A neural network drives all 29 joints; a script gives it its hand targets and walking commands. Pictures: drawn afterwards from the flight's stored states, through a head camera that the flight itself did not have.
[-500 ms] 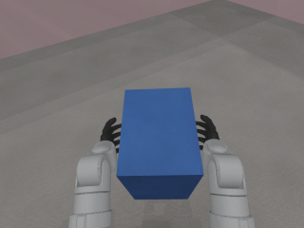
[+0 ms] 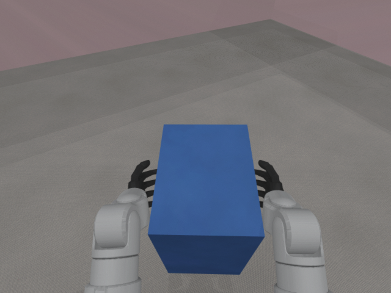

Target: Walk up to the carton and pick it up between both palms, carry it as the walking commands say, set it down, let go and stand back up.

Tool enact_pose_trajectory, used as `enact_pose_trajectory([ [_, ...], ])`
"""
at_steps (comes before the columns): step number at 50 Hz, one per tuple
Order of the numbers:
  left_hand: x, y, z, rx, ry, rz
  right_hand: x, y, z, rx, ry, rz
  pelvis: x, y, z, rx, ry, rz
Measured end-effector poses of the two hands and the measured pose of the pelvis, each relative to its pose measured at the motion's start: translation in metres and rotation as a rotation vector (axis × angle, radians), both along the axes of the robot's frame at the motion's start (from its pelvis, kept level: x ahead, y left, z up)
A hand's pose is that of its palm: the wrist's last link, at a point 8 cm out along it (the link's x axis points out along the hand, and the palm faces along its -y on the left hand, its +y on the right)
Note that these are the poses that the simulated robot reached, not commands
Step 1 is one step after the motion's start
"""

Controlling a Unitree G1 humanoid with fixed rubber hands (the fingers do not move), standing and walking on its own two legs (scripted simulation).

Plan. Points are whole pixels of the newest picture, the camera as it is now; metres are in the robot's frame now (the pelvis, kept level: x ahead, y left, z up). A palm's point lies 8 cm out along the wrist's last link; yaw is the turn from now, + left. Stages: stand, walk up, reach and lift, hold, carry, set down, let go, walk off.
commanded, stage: carry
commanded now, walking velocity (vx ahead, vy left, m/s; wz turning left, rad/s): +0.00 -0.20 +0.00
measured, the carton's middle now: (204, 205) +0.31 +0.01 +0.04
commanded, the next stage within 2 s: none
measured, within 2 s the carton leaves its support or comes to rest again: neither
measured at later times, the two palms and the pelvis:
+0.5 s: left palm (157, 226) +0.23 +0.09 +0.10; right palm (309, 239) +0.22 -0.16 +0.10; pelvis -0.06 -0.03 +0.00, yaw -3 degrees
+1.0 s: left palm (155, 287) +0.14 +0.08 +0.08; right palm (328, 287) +0.15 -0.17 +0.10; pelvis -0.14 -0.06 +0.00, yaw +1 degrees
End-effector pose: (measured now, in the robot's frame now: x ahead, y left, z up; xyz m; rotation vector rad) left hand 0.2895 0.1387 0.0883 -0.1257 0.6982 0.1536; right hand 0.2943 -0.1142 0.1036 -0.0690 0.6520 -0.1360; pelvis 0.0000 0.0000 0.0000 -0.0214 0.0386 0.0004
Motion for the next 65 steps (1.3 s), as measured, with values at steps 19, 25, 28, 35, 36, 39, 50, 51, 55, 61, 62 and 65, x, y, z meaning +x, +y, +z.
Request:
enact_pose_trajectory([
  [19, -0.047, -0.028, 0.006, 0.037, -0.006, -0.042, -0.055, -0.028, -0.001, 0.024, -0.006, -0.032, -0.044, -0.015, -0.004, 0.014, -0.016, -0.027],
  [25, -0.060, -0.046, 0.008, 0.062, 0.000, -0.062, -0.073, -0.047, -0.004, 0.049, 0.000, -0.051, -0.061, -0.027, -0.004, 0.011, 0.011, -0.047],
  [28, -0.066, -0.065, -0.001, 0.079, 0.025, -0.074, -0.082, -0.066, -0.018, 0.066, 0.024, -0.063, -0.070, -0.042, -0.008, 0.020, 0.031, -0.057],
  [35, -0.090, -0.088, -0.016, 0.064, 0.075, -0.081, -0.107, -0.089, -0.029, 0.052, 0.074, -0.068, -0.096, -0.063, -0.004, 0.040, -0.002, -0.051],
  [36, -0.093, -0.088, -0.016, 0.056, 0.065, -0.075, -0.109, -0.089, -0.027, 0.047, 0.065, -0.065, -0.099, -0.065, -0.005, 0.038, -0.004, -0.044],
  [39, -0.104, -0.083, -0.015, 0.039, 0.035, -0.050, -0.114, -0.083, -0.022, 0.033, 0.035, -0.043, -0.108, -0.067, -0.007, 0.024, -0.010, -0.017],
  [50, -0.146, -0.055, -0.013, -0.010, 0.031, -0.011, -0.143, -0.054, -0.005, -0.031, 0.032, 0.010, -0.136, -0.057, -0.001, -0.035, -0.037, 0.013],
  [51, -0.147, -0.055, -0.010, -0.006, 0.030, -0.011, -0.144, -0.055, -0.003, -0.028, 0.031, 0.010, -0.138, -0.058, 0.001, -0.036, -0.035, 0.011],
  [55, -0.150, -0.063, -0.002, 0.014, 0.012, -0.006, -0.146, -0.063, 0.001, -0.010, 0.013, 0.014, -0.143, -0.065, 0.003, -0.025, -0.001, 0.005],
  [61, -0.154, -0.099, -0.005, 0.070, 0.026, -0.045, -0.160, -0.099, -0.016, 0.045, 0.028, -0.025, -0.154, -0.086, -0.003, 0.018, 0.024, -0.028],
  [62, -0.157, -0.103, -0.005, 0.078, 0.035, -0.050, -0.164, -0.104, -0.018, 0.052, 0.038, -0.028, -0.157, -0.088, -0.002, 0.023, 0.020, -0.029],
  [65, -0.167, -0.111, -0.006, 0.087, 0.047, -0.052, -0.174, -0.112, -0.021, 0.060, 0.049, -0.028, -0.167, -0.095, 0.000, 0.034, 0.008, -0.030],
])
